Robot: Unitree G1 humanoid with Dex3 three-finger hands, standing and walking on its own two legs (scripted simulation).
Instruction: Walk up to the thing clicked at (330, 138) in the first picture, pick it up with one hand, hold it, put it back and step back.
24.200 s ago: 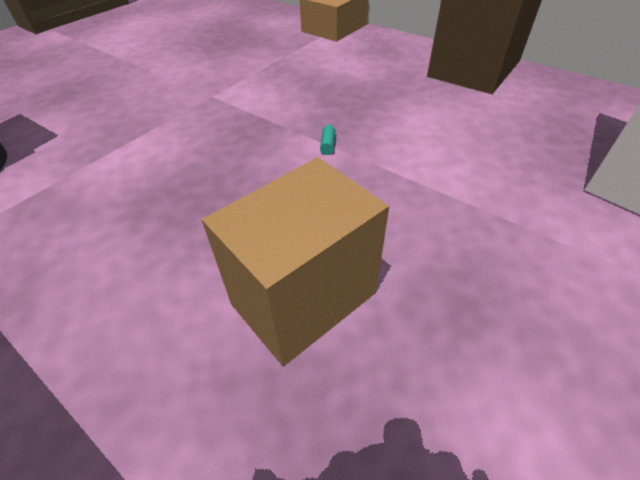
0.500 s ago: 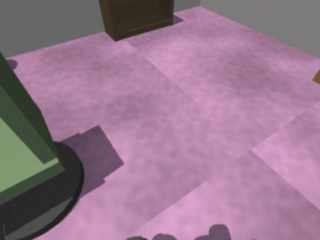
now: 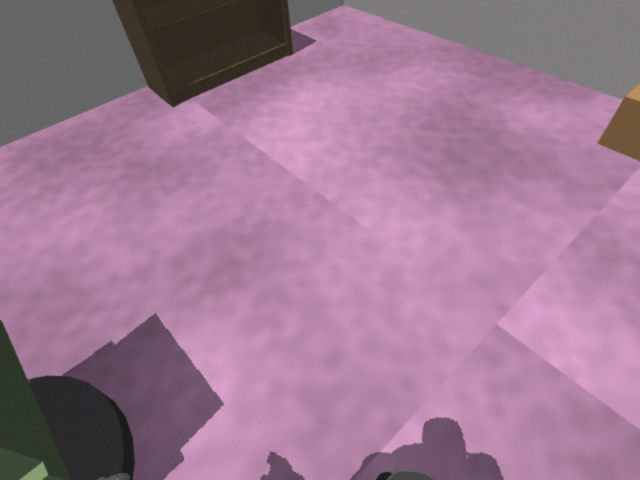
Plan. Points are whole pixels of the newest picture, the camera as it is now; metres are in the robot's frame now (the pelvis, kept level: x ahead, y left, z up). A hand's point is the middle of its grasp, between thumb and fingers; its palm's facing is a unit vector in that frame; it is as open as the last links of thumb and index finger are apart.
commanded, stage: walk up
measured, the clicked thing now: out of the picture -0.03 -1.17 -0.72
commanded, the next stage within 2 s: none
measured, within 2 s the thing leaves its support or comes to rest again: neither
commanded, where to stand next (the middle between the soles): +0.50 +0.02 m, yaw +1 degrees
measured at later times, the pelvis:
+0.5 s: pelvis +0.18 +0.03 +0.00, yaw +4 degrees
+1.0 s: pelvis +0.34 +0.02 +0.00, yaw +1 degrees
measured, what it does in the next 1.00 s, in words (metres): walks ahead: left foot, then right foot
